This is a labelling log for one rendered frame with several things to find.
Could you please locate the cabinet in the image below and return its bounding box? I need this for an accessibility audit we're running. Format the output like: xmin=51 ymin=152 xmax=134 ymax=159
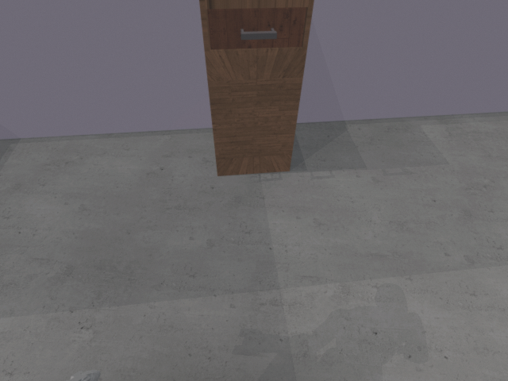
xmin=199 ymin=0 xmax=314 ymax=176

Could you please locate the handle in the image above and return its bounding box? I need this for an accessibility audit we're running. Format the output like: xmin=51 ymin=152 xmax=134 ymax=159
xmin=241 ymin=28 xmax=277 ymax=40

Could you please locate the drawer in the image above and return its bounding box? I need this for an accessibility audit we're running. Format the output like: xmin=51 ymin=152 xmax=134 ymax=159
xmin=207 ymin=7 xmax=306 ymax=50

